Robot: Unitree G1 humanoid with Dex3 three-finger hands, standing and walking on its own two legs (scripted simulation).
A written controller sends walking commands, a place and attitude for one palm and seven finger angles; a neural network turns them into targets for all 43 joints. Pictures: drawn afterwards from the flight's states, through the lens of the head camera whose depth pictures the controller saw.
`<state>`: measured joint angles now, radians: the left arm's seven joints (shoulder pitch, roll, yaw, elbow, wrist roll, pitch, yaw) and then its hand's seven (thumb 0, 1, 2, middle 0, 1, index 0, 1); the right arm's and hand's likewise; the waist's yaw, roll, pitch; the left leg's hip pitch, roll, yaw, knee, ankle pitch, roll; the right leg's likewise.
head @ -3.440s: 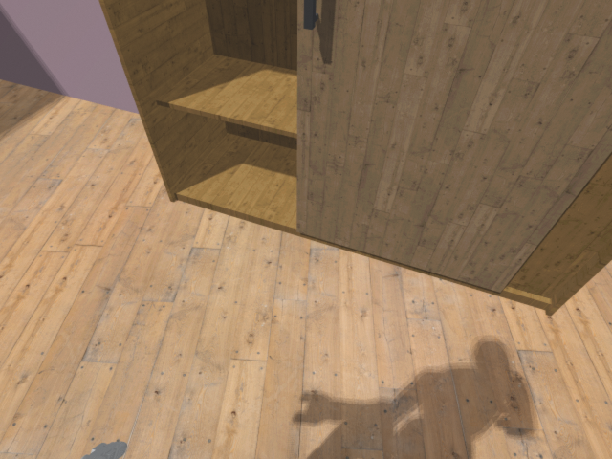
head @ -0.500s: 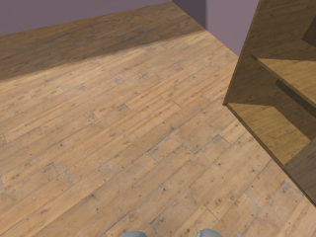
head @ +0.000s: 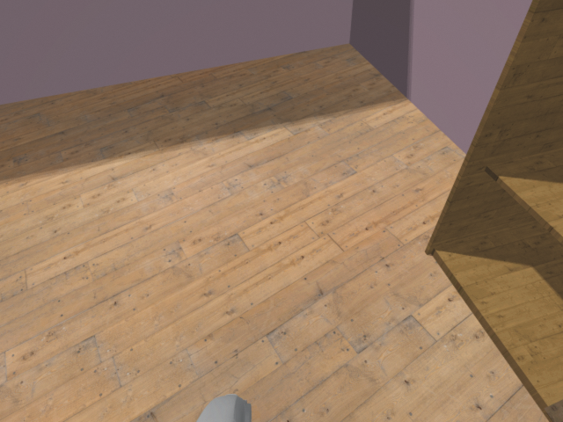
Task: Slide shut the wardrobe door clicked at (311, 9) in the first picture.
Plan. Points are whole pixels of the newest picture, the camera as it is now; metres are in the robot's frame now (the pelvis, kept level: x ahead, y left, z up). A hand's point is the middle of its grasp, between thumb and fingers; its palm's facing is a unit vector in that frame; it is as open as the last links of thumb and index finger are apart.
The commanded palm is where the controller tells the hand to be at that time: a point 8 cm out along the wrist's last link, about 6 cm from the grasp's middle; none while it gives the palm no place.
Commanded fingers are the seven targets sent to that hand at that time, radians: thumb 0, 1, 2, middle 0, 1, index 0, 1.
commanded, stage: walk to a spot facing it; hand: right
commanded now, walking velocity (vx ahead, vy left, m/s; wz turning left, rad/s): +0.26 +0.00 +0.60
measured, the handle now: out of the picture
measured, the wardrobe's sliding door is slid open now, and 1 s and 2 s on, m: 0.62 0.62 0.62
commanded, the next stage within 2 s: turn to face it in 0.16 s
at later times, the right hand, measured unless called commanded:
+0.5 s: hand (350, 324) +0.34 -0.11 -0.17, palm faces -0.15 +0.97 -0.21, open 7.3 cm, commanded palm none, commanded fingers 0.00 -0.90 -0.90 0.20 0.30 0.20 0.30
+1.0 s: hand (412, 346) +0.30 -0.22 -0.17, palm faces +0.19 +0.95 -0.27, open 7.4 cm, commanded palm none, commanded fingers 0.00 -0.90 -0.90 0.20 0.30 0.20 0.30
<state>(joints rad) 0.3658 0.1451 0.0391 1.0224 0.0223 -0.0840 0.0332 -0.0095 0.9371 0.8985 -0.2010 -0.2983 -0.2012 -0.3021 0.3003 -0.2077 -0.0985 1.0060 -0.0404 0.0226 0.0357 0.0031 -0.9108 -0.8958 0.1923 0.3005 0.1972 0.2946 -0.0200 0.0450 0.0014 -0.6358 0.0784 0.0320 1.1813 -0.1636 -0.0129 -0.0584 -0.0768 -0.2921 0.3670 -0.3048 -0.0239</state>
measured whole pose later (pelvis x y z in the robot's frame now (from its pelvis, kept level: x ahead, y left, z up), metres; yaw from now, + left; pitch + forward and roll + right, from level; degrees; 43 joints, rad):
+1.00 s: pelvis +0.26 +0.02 +0.00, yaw -8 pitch +2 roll +2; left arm 0.23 0.17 0.05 0.95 0.02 0.02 0.01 0.00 0.91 0.90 -0.20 -0.30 -0.20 -0.30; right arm 0.20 -0.26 -0.10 0.94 -0.01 0.05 -0.02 0.00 -0.91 -0.90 0.19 0.30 0.20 0.29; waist 0.01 0.01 0.06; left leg -0.48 0.09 0.01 1.03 -0.41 -0.09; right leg -0.28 -0.01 -0.04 0.48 -0.23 -0.05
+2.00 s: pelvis +0.27 +0.06 -0.02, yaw -45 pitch +0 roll +0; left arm 0.21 0.22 0.07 0.92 0.02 0.06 -0.01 0.00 0.90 0.90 -0.20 -0.30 -0.20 -0.30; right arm 0.15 -0.23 -0.06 0.84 0.00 0.03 -0.01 0.00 -0.91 -0.90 0.20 0.30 0.20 0.30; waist 0.03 -0.03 0.05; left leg -0.32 0.03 0.01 0.64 -0.35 -0.07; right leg -0.31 0.06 0.12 0.55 -0.24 0.00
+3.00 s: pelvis +0.27 +0.06 -0.01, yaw -71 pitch -2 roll -2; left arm 0.25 0.21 0.07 1.02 0.03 0.07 -0.02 0.00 0.91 0.90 -0.20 -0.30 -0.20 -0.30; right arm 0.27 -0.15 -0.02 0.95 -0.02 -0.01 -0.01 0.00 -0.91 -0.89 0.20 0.30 0.20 0.30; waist -0.01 -0.05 0.01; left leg -0.20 0.05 0.09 0.49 -0.26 0.02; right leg -0.41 0.03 0.02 0.97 -0.40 0.00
